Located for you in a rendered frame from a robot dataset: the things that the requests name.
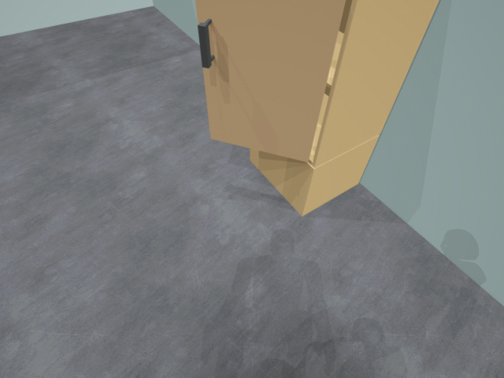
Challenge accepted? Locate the handle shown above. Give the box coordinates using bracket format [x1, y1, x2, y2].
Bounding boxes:
[198, 19, 214, 69]

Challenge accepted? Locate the cupboard door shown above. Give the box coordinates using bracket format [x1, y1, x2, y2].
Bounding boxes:
[195, 0, 346, 162]

